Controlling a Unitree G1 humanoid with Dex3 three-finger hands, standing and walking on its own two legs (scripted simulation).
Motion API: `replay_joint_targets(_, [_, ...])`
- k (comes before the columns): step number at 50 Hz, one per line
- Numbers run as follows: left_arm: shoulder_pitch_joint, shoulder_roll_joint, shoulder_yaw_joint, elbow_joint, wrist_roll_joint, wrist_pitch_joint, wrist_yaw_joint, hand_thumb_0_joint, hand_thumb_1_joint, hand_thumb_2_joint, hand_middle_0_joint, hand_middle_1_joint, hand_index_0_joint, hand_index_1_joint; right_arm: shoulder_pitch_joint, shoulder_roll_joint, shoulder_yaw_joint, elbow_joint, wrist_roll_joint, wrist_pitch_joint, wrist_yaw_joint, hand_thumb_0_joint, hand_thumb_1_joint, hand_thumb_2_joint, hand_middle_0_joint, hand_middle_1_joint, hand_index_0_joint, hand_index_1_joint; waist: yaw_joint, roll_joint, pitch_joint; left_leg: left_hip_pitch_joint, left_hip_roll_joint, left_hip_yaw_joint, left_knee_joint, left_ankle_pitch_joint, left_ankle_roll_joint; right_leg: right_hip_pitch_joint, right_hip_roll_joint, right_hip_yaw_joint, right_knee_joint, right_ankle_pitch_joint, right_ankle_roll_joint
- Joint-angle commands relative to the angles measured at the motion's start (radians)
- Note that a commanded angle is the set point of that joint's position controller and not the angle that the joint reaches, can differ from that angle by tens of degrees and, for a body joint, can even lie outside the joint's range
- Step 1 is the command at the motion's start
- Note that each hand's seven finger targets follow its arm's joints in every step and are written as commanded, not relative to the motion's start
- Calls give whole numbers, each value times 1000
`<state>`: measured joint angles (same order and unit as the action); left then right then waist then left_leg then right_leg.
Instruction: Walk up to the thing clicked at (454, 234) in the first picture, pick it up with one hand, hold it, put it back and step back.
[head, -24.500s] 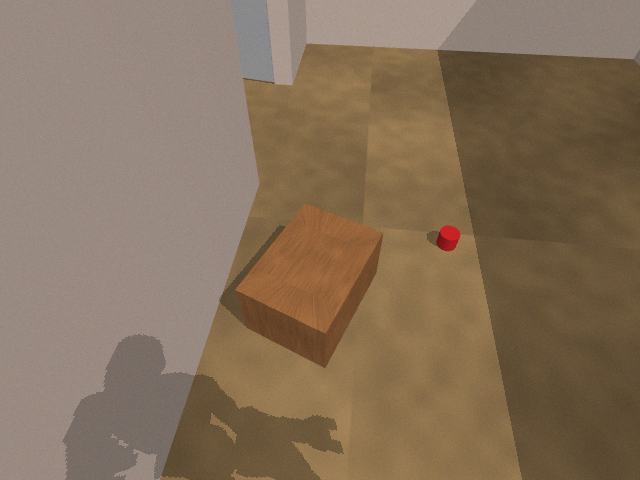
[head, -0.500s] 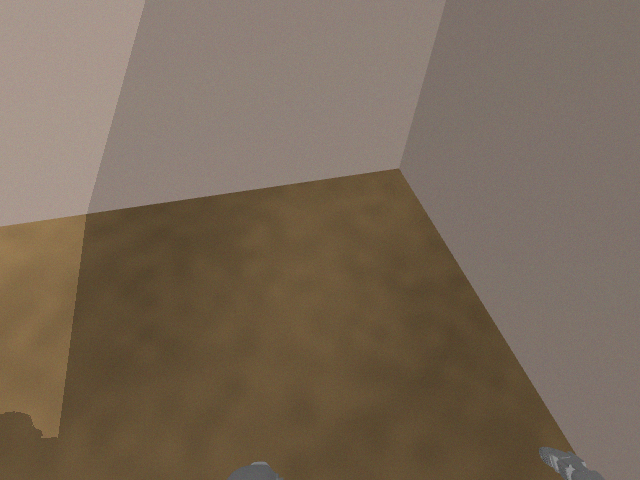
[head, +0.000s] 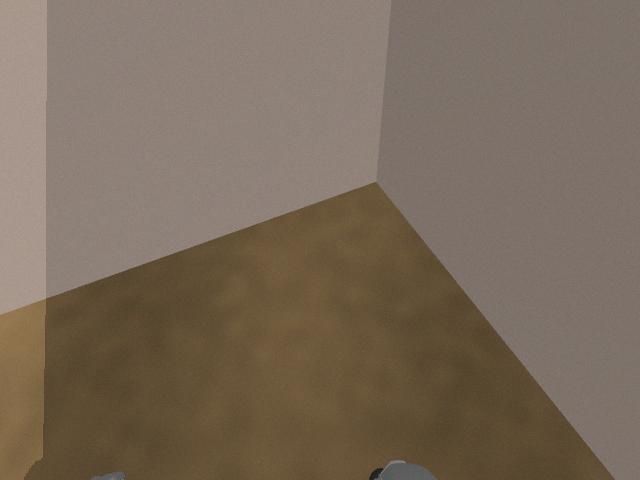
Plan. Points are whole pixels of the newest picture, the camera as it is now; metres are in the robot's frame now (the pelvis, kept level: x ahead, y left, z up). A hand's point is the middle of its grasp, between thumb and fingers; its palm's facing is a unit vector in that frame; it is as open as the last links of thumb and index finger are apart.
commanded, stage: walk up
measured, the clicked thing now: out of the picture -0.99 +0.46 -0.72
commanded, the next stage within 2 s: none
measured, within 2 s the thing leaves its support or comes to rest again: neither
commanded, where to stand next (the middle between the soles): +0.38 +0.03 m, yaw +2 degrees
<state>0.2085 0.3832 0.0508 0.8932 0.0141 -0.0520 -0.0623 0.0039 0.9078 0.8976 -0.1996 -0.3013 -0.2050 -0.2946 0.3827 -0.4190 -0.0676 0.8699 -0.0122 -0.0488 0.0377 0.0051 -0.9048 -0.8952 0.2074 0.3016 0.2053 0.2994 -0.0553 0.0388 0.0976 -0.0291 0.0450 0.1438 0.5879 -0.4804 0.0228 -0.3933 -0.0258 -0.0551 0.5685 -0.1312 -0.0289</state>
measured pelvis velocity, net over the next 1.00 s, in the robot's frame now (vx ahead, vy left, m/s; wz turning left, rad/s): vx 0.32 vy -0.02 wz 0.58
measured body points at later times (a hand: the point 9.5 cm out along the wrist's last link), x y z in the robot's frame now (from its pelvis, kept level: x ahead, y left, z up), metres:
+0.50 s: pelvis +0.16 +0.03 -0.01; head +0.15 +0.09 +0.43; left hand +0.22 +0.37 -0.14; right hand +0.27 -0.31 -0.07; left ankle +0.21 +0.15 -0.72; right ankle +0.11 -0.11 -0.71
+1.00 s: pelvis +0.32 -0.02 -0.02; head +0.35 +0.02 +0.43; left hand +0.26 +0.34 -0.12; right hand +0.55 -0.27 -0.10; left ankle +0.22 +0.15 -0.72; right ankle +0.49 -0.07 -0.73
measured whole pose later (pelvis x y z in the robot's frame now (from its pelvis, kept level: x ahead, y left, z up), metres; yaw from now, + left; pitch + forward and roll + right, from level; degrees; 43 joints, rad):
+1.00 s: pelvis +0.32 -0.02 -0.02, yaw +33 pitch -2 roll +1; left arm 0.12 0.44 0.08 0.74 0.01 0.04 -0.04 0.00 0.91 0.90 -0.20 -0.30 -0.20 -0.29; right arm 0.36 -0.45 -0.05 0.72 -0.02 -0.03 -0.06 0.00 -0.90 -0.89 0.21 0.30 0.21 0.30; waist 0.00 -0.05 0.15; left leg -0.33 -0.04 -0.26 0.80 -0.43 -0.05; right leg -0.49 -0.03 0.05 0.71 -0.19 -0.01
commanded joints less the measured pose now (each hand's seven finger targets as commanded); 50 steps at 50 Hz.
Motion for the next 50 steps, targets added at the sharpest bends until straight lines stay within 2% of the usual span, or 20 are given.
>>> replay_joint_targets(1, [235,364,110,-38,-12,-43,42,0,900,900,-200,-300,-200,-300,47,-206,-38,-98,13,-25,-19,0,-900,-900,200,300,200,300,151,-280,-231,-562,-55,-126,557,-79,30,613,-404,706,-245,-86,-246])
replay_joint_targets(2, [202,345,105,-57,-25,-41,46,0,900,900,-200,-300,-200,-300,18,-226,-42,-85,9,-20,-26,0,-900,-900,200,300,200,300,144,-212,-180,-565,-17,-176,605,-57,24,523,-403,668,-259,-61,-268])
replay_joint_targets(7, [88,248,68,-93,-23,-54,54,0,900,900,-200,-300,-200,-300,34,-162,-33,-47,15,-6,-5,0,-900,-900,200,300,200,300,58,-150,-68,-444,3,-218,504,138,10,244,-215,212,-257,251,-166])
replay_joint_targets(9, [82,248,66,-108,-20,-59,51,0,900,900,-200,-300,-200,-300,37,-158,-39,-43,10,3,2,0,-900,-900,200,300,200,300,52,-155,-47,-457,-2,-210,473,200,-11,214,-205,166,-287,211,-171])
replay_joint_targets(10, [-105,227,80,-191,-12,-45,37,0,900,900,-200,-300,-200,-300,48,-145,-32,-41,25,38,21,0,-900,-900,200,300,200,300,29,-308,-84,-493,69,-162,450,334,-24,275,-248,6,-334,65,-94])
replay_joint_targets(14, [-93,258,93,-213,20,-21,20,0,900,900,-200,-300,-200,-300,-119,-197,-56,-92,-1,51,47,0,-900,-900,200,300,200,300,99,-257,50,-486,108,-103,239,307,-54,83,-288,48,-432,-355,-154])
replay_joint_targets(17, [-101,275,103,-210,24,-7,7,0,900,900,-200,-300,-200,-300,-90,-190,-53,-83,5,33,56,0,-900,-900,200,300,200,300,101,-189,0,-391,89,-76,108,387,-24,140,-276,-16,-349,-336,-129])
replay_joint_targets(20, [-141,297,113,-229,35,13,-4,0,900,900,-200,-300,-200,-300,23,-194,-68,-65,4,30,39,0,-900,-900,200,300,200,300,43,-157,-95,-246,43,-3,79,305,-4,147,-285,-38,-197,-379,-132])
replay_joint_targets(22, [-132,238,93,-244,43,34,-7,0,900,900,-200,-300,-200,-300,190,-244,-98,-16,-3,23,6,0,-900,-900,200,300,200,300,-40,72,-163,22,-34,-40,9,144,40,-22,-191,-100,182,-413,-87])
replay_joint_targets(23, [-77,161,68,-246,32,46,-11,0,900,900,-200,-300,-200,-300,216,-272,-104,-26,-12,18,-18,0,-900,-900,200,300,200,300,-53,283,-105,70,15,-221,-168,-37,81,-174,-81,-153,497,-453,-45])
replay_joint_targets(24, [-81,114,50,-273,21,49,-14,0,900,900,-200,-300,-200,-300,202,-329,-104,-61,-31,6,-33,0,-900,-900,200,300,200,300,-18,363,-41,43,233,-683,-268,-65,152,-368,12,-85,666,-498,12])
replay_joint_targets(25, [-94,205,65,-284,18,45,-10,0,900,900,-200,-300,-200,-300,179,-341,-98,-103,-7,0,-39,0,-900,-900,200,300,200,300,-12,181,-41,19,331,-921,-356,2,253,-394,11,49,683,-452,12])
replay_joint_targets(26, [-120,246,66,-290,28,36,-3,0,900,900,-200,-300,-200,-300,126,-378,-106,-115,9,-7,-44,0,-900,-900,200,300,200,300,4,177,-27,-9,381,-1016,-382,52,319,-399,-36,134,712,-441,7])
replay_joint_targets(28, [-113,255,69,-248,22,30,1,0,900,900,-200,-300,-200,-300,97,-305,-76,-133,7,-27,-63,0,-900,-900,200,300,200,300,20,53,-77,4,275,-741,-288,314,261,-354,-77,169,697,-371,13])
replay_joint_targets(30, [-52,263,78,-222,8,55,-5,0,900,900,-200,-300,-200,-300,71,-274,-63,-146,21,-37,-79,0,-900,-900,200,300,200,300,60,49,-102,-58,173,-542,-255,312,174,-277,-94,165,606,-261,13])
replay_joint_targets(35, [-76,262,91,-253,24,91,-21,0,900,900,-200,-300,-200,-300,133,-280,-70,-153,16,-55,-106,0,-900,-900,200,300,200,300,63,-10,-95,-98,140,-507,-238,400,159,-277,-68,164,565,-121,40])
replay_joint_targets(42, [-142,183,68,-279,-1,82,10,0,900,900,-200,-300,-200,-300,87,-262,-64,-180,-18,-41,-115,0,-900,-900,200,300,200,300,48,124,-29,-192,77,-435,-56,972,157,-210,-32,95,347,-128,20])
replay_joint_targets(46, [-128,192,70,-267,-7,67,21,0,900,900,-200,-300,-200,-300,26,-261,-61,-214,-17,-15,-114,0,-900,-900,200,300,200,300,58,145,-78,-297,43,-480,49,858,128,-14,11,78,152,-123,-12])
replay_joint_targets(48, [-1,221,85,-218,-4,56,30,0,900,900,-200,-300,-200,-300,-2,-225,-52,-227,-3,0,-116,0,-900,-900,200,300,200,300,129,48,-144,-403,-23,-462,187,593,68,237,-13,141,-49,33,-44])
replay_joint_targets(50, [37,327,104,-228,14,55,38,0,900,900,-200,-300,-200,-300,99,-130,-27,-213,8,21,-122,0,-900,-900,200,300,200,300,114,-308,-250,-639,-145,-221,525,-107,6,417,-397,523,-184,-92,-85])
